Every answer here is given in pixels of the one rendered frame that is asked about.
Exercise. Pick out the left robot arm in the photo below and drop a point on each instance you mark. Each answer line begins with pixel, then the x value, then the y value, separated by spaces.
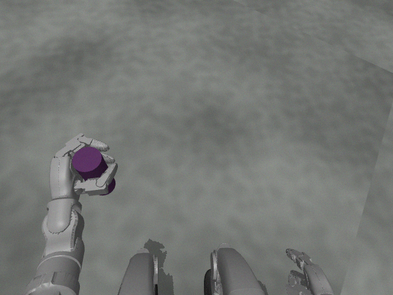
pixel 61 262

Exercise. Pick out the can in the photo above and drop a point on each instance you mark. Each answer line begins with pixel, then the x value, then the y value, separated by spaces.
pixel 89 163

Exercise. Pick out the right robot hand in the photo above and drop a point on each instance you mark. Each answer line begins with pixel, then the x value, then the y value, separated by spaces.
pixel 312 282

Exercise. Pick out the left robot hand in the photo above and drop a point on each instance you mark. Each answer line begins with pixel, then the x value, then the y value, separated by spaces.
pixel 65 181

